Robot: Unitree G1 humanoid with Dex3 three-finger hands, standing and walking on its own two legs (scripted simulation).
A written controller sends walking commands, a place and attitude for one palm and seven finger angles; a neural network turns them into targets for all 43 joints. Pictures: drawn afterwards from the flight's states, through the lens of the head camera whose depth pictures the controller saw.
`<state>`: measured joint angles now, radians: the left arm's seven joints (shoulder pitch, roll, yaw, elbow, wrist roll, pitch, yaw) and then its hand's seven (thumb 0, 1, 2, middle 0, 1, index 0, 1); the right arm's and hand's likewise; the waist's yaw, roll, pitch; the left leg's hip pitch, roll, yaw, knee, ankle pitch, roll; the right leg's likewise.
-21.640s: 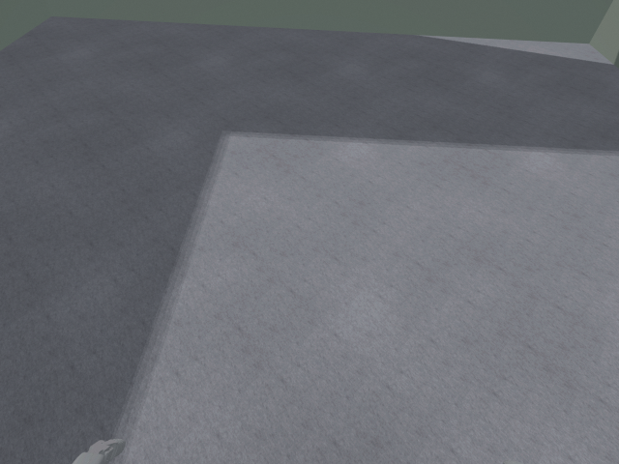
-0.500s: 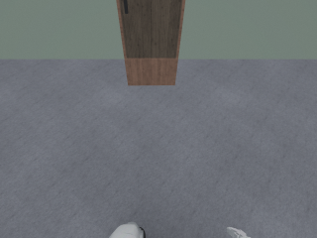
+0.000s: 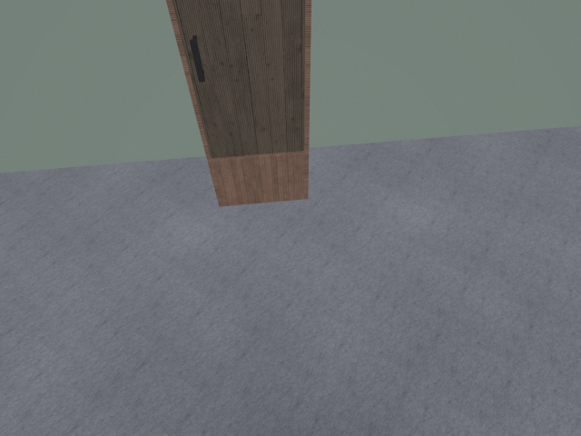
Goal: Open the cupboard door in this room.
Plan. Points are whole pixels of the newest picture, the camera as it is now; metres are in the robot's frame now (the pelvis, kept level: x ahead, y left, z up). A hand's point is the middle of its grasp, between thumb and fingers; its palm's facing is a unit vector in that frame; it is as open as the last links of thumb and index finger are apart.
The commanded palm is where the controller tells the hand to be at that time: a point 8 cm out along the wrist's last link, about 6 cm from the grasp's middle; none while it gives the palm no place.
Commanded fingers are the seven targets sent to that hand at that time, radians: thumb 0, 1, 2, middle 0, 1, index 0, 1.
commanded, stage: stand and wait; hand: left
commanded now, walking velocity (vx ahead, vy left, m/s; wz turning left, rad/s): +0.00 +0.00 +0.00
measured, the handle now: (198, 58) +1.18 +0.35 -0.02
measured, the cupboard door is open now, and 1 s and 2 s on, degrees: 0 0 0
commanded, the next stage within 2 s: look at it before walking up in 0.74 s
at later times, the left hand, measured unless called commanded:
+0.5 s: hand out of the picture +0.00 +0.17 -0.17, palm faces +0.06 -0.98 -0.17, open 7.3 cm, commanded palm none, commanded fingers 0.00 0.90 0.90 -0.20 -0.30 -0.20 -0.30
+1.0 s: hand out of the picture +0.03 +0.18 -0.17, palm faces +0.02 -0.98 -0.17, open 7.3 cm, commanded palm none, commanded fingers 0.00 0.90 0.90 -0.20 -0.30 -0.20 -0.30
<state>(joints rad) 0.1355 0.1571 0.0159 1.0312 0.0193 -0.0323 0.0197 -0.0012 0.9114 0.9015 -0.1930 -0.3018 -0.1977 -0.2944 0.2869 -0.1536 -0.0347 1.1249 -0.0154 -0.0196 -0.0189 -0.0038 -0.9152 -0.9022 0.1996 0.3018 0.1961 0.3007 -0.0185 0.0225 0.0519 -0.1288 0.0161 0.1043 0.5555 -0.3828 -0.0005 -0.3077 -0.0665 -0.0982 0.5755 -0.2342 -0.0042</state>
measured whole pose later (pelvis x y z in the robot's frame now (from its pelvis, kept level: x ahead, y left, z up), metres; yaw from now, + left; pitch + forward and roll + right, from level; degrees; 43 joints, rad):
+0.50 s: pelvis +0.03 +0.01 +0.01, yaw +0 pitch -2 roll +0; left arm 0.29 0.14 0.00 1.16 0.01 0.00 0.03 0.00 0.91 0.90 -0.20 -0.30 -0.20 -0.29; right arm 0.28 -0.13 -0.01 1.15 -0.01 -0.01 -0.03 0.00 -0.92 -0.90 0.20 0.30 0.20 0.30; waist 0.02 -0.01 0.04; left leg -0.10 0.04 0.09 0.40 -0.27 -0.01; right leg -0.20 -0.05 -0.11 0.42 -0.18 0.01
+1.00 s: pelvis +0.04 +0.01 +0.01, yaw -1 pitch -1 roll +0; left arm 0.29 0.13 -0.01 1.15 0.01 -0.01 0.04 0.01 0.92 0.90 -0.20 -0.30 -0.20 -0.29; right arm 0.30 -0.10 -0.01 1.16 -0.01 -0.02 -0.03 0.00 -0.91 -0.90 0.20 0.30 0.20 0.30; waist 0.01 -0.01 0.04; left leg -0.08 0.03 0.11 0.40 -0.30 0.00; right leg -0.20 -0.06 -0.09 0.44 -0.21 0.02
